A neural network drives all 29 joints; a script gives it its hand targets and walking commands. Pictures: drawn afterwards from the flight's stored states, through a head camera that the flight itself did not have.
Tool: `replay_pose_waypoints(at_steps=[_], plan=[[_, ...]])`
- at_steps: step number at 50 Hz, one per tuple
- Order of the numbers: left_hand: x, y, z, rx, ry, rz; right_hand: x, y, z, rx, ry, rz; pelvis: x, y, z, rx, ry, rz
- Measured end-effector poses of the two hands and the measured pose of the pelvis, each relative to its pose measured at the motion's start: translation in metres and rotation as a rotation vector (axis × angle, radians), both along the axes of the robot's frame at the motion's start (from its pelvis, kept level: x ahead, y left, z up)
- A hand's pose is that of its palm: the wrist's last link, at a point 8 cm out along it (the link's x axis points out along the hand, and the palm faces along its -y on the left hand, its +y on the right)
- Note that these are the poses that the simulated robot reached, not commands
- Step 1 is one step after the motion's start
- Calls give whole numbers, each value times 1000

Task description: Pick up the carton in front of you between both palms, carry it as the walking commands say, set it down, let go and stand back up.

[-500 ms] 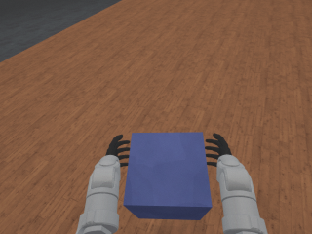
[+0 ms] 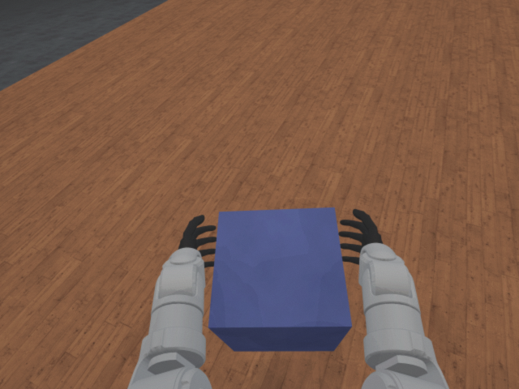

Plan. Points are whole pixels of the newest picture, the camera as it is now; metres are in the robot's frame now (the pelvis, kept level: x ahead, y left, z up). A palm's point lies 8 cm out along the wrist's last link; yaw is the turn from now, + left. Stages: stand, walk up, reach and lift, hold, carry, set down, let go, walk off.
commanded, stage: set down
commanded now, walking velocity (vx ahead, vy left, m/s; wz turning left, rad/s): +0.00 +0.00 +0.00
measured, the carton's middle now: (279, 285) +0.33 -0.01 -0.10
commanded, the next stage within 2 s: none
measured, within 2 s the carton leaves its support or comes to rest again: neither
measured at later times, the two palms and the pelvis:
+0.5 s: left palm (228, 294) +0.35 +0.11 -0.17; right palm (361, 286) +0.35 -0.18 -0.18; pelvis -0.04 +0.01 -0.09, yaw +1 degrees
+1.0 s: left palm (245, 302) +0.39 +0.08 -0.31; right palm (358, 299) +0.39 -0.21 -0.33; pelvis -0.07 -0.01 -0.24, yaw +5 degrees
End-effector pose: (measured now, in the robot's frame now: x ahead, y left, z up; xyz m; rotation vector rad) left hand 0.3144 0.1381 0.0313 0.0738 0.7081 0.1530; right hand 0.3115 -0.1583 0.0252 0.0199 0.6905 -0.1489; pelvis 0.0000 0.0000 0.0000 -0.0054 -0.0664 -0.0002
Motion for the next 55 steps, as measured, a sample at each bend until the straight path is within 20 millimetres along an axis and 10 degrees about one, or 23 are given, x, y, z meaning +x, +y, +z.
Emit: replay_pose_waypoints(at_steps=[7, 19, 55], plan=[[26, -12, -41, 34, 29, -34, 19, -11, -46, -18, 28, -8, -4, 11, -9, 12, 137, -20], [26, -27, -171, -3, 21, 22, 25, -24, -175, -26, 20, -21, -23, 12, -54, 46, 545, -16], [81, -55, -376, -29, -4, 31, 84, -51, -380, -52, 9, -28, -77, -5, -256, 92, 863, 36]])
